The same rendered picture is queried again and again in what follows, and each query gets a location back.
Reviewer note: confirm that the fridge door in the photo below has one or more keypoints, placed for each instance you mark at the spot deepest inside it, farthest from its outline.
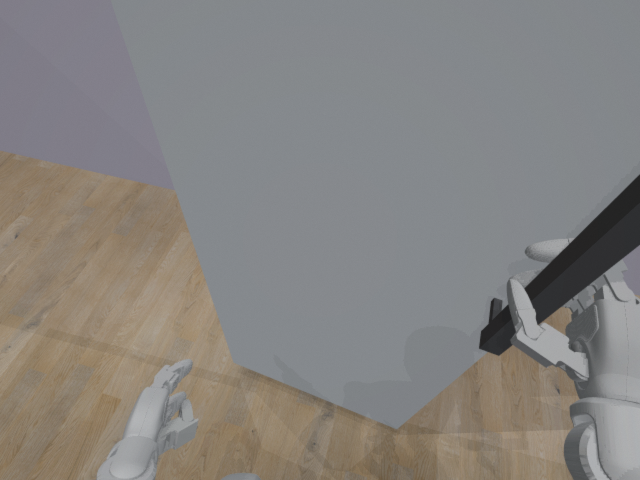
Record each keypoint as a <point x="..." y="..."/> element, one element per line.
<point x="361" y="178"/>

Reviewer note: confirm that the right robot hand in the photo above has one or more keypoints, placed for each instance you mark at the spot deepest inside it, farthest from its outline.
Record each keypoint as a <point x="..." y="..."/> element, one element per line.
<point x="607" y="326"/>

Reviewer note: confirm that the left robot hand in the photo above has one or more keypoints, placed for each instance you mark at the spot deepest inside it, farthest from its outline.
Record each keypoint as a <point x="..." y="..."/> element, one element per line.
<point x="152" y="412"/>

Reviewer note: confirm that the robot left forearm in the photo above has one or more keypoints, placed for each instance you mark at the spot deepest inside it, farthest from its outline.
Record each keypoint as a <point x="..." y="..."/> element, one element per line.
<point x="133" y="458"/>

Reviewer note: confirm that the handle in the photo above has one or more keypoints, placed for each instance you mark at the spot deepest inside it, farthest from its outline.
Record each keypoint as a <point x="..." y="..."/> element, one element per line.
<point x="612" y="235"/>

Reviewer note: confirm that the robot right forearm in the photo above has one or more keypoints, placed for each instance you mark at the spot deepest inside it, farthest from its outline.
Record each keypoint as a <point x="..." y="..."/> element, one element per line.
<point x="605" y="441"/>

